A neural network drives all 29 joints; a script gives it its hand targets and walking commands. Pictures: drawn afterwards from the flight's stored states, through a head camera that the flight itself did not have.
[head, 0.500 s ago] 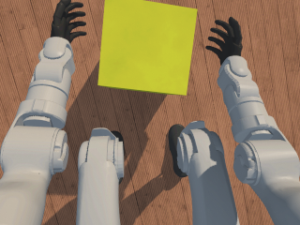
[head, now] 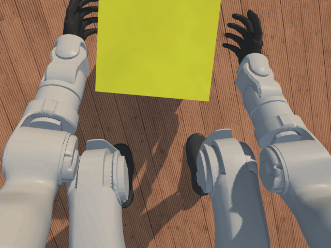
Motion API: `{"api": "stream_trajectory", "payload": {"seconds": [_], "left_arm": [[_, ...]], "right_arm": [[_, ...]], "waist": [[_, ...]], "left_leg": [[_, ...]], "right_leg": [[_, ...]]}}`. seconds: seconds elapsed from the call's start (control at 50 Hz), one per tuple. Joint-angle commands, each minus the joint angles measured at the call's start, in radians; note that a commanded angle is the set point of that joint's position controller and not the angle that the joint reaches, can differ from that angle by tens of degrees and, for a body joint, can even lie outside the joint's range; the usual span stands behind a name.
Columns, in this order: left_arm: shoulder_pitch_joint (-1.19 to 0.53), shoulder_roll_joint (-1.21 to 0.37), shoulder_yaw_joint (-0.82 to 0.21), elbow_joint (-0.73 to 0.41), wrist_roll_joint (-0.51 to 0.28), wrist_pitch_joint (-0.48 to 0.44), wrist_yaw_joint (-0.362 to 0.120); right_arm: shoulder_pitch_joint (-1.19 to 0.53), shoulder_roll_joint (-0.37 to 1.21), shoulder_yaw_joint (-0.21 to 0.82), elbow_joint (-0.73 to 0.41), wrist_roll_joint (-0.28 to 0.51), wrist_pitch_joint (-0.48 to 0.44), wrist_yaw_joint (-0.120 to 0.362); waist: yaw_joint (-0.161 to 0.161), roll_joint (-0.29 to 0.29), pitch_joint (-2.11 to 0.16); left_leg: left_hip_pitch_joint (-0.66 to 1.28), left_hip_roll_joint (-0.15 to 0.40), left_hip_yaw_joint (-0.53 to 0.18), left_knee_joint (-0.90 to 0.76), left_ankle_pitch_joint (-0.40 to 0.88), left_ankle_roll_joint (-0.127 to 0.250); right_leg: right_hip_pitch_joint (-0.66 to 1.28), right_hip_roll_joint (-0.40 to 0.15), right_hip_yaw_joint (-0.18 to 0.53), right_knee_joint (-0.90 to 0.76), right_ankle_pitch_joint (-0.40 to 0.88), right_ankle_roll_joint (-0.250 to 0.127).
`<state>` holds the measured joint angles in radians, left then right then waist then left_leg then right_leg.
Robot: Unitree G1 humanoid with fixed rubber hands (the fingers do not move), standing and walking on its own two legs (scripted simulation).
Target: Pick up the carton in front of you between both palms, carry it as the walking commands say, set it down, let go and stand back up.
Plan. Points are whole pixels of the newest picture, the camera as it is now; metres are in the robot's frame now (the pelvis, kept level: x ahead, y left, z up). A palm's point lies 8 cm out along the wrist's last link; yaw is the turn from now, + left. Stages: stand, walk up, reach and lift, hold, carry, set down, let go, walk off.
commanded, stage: reach and lift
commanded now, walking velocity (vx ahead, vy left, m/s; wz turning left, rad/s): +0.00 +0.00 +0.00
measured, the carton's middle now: (155, 53) +0.50 +0.01 -0.25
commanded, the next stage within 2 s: none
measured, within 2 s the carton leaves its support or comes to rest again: leaves its support in 0.54 s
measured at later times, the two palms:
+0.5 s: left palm (84, 32) +0.52 +0.15 -0.18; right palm (234, 43) +0.50 -0.15 -0.16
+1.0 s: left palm (14, 16) +0.48 +0.16 +0.02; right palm (294, 31) +0.47 -0.14 +0.02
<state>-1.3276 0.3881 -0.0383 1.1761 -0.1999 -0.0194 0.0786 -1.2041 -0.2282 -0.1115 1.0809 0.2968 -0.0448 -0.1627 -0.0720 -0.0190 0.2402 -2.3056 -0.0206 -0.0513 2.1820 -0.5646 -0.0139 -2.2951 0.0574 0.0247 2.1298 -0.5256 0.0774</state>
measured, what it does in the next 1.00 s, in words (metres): rises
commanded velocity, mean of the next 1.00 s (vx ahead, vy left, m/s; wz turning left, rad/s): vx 0.00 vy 0.00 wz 0.00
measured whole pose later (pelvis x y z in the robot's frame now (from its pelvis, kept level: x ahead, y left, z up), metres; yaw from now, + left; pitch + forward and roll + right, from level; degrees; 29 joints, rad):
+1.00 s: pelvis +0.00 -0.01 +0.09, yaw +4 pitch +40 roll -2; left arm -1.11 0.12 0.31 0.97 0.15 0.27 0.07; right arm -0.97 0.05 -0.54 0.74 -0.15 0.26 -0.11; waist -0.04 0.01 -0.14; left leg -2.07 -0.13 -0.10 1.89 -0.51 -0.06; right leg -2.06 0.12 0.08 1.87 -0.51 0.09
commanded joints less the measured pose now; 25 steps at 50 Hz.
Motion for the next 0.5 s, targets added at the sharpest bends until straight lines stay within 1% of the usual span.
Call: {"api": "stream_trajectory", "payload": {"seconds": [0.0,0.04,0.08,0.16,0.18,0.2,0.24,0.26,0.28,0.3,0.32,0.34,0.36,0.38,0.42,0.46,0.48], "left_arm": [[-0.228,0.073,0.026,-0.055,0.004,-0.021,0.002],[-0.244,0.064,0.013,-0.053,-0.006,-0.025,0.003],[-0.272,0.038,-0.016,-0.063,-0.017,-0.029,0.005],[-0.351,-0.092,-0.091,-0.085,-0.030,-0.037,-0.001],[-0.375,-0.140,-0.097,-0.078,-0.023,-0.037,-0.005],[-0.418,-0.228,-0.126,-0.079,-0.024,-0.033,-0.019],[-0.494,-0.399,-0.159,-0.063,-0.016,-0.025,-0.049],[-0.512,-0.461,-0.157,-0.051,0.000,-0.020,-0.061],[-0.559,-0.609,-0.188,-0.082,-0.003,-0.015,-0.089],[-0.575,-0.689,-0.179,-0.073,0.010,-0.006,-0.110],[-0.587,-0.754,-0.175,-0.081,0.020,-0.001,-0.125],[-0.584,-0.803,-0.166,-0.078,0.030,0.001,-0.130],[-0.591,-0.846,-0.165,-0.095,0.027,0.003,-0.136],[-0.599,-0.886,-0.172,-0.115,0.022,0.005,-0.140],[-0.621,-0.954,-0.194,-0.173,-0.007,0.008,-0.147],[-0.622,-1.013,-0.222,-0.238,-0.039,0.014,-0.145],[-0.612,-1.041,-0.237,-0.275,-0.053,0.020,-0.140]], "right_arm": [[-0.170,-0.021,-0.008,-0.093,-0.023,-0.021,0.006],[-0.190,-0.011,0.007,-0.098,-0.015,-0.023,0.005],[-0.208,0.020,0.027,-0.099,-0.004,-0.024,0.004],[-0.261,0.167,0.071,-0.070,0.018,-0.024,0.011],[-0.279,0.216,0.076,-0.054,0.018,-0.023,0.017],[-0.304,0.298,0.090,-0.039,0.015,-0.020,0.030],[-0.352,0.439,0.090,-0.008,-0.016,-0.015,0.054],[-0.368,0.480,0.066,0.005,-0.050,-0.013,0.061],[-0.448,0.604,0.102,-0.031,-0.063,-0.010,0.090],[-0.515,0.662,0.099,-0.045,-0.081,-0.003,0.117],[-0.556,0.713,0.098,-0.063,-0.095,0.004,0.138],[-0.578,0.754,0.096,-0.069,-0.103,0.013,0.153],[-0.599,0.793,0.100,-0.088,-0.109,0.020,0.166],[-0.609,0.825,0.106,-0.105,-0.115,0.027,0.176],[-0.616,0.897,0.136,-0.156,-0.115,0.043,0.186],[-0.617,0.966,0.179,-0.231,-0.091,0.058,0.190],[-0.616,0.993,0.206,-0.278,-0.074,0.066,0.190]], "waist": [[0.012,0.065,-1.017],[0.013,0.061,-1.034],[0.016,0.072,-1.054],[0.020,0.110,-1.042],[0.021,0.119,-1.033],[0.017,0.128,-1.030],[-0.005,0.136,-1.018],[-0.020,0.141,-1.010],[-0.021,0.139,-1.013],[-0.019,0.145,-1.015],[-0.011,0.148,-1.022],[-0.005,0.154,-1.029],[-0.001,0.144,-1.045],[0.001,0.135,-1.066],[-0.012,0.099,-1.145],[-0.010,0.083,-1.267],[-0.003,0.083,-1.343]], "left_leg": [[0.535,0.007,0.023,-0.204,0.241,0.011],[0.545,0.006,0.024,-0.205,0.238,0.013],[0.565,0.003,0.026,-0.211,0.232,0.014],[0.578,-0.010,0.029,-0.228,0.203,0.018],[0.574,-0.014,0.029,-0.229,0.196,0.019],[0.566,-0.022,0.030,-0.227,0.189,0.020],[0.557,-0.038,0.029,-0.223,0.182,0.015],[0.553,-0.046,0.028,-0.219,0.181,0.011],[0.548,-0.056,0.025,-0.213,0.195,0.017],[0.549,-0.065,0.028,-0.207,0.209,0.016],[0.546,-0.074,0.035,-0.202,0.224,0.016],[0.557,-0.081,0.045,-0.198,0.238,0.015],[0.558,-0.089,0.050,-0.196,0.250,0.015],[0.557,-0.095,0.056,-0.194,0.262,0.016],[0.595,-0.104,0.058,-0.185,0.311,0.019],[0.662,-0.111,0.065,-0.182,0.375,0.017],[0.707,-0.114,0.070,-0.183,0.409,0.014]], "right_leg": [[0.491,-0.011,-0.083,-0.149,0.261,0.006],[0.507,-0.011,-0.082,-0.149,0.260,0.006],[0.518,-0.007,-0.083,-0.149,0.253,0.004],[0.517,0.014,-0.083,-0.153,0.233,-0.005],[0.513,0.020,-0.081,-0.152,0.227,-0.007],[0.510,0.027,-0.080,-0.150,0.223,-0.009],[0.500,0.040,-0.081,-0.147,0.218,-0.012],[0.496,0.046,-0.084,-0.144,0.217,-0.013],[0.471,0.053,-0.092,-0.136,0.221,-0.018],[0.450,0.056,-0.099,-0.127,0.225,-0.021],[0.441,0.061,-0.103,-0.122,0.227,-0.025],[0.436,0.069,-0.106,-0.115,0.230,-0.026],[0.438,0.076,-0.113,-0.110,0.234,-0.028],[0.453,0.083,-0.116,-0.106,0.244,-0.030],[0.497,0.094,-0.128,-0.099,0.293,-0.029],[0.579,0.103,-0.135,-0.095,0.365,-0.027],[0.628,0.107,-0.138,-0.096,0.399,-0.025]]}}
